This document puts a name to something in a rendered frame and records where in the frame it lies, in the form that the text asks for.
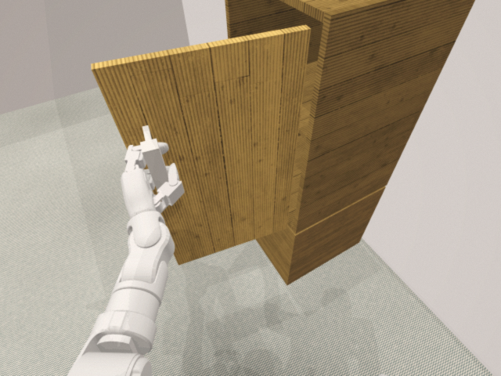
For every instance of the handle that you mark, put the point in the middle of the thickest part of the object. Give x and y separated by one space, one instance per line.
153 158

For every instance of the left robot upper arm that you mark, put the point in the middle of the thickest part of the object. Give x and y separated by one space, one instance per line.
112 364

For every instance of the robot left forearm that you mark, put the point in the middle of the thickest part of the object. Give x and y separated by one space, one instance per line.
128 323

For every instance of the cupboard door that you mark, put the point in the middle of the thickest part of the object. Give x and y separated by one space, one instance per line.
230 112

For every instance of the left robot hand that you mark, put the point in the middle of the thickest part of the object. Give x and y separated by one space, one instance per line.
137 184

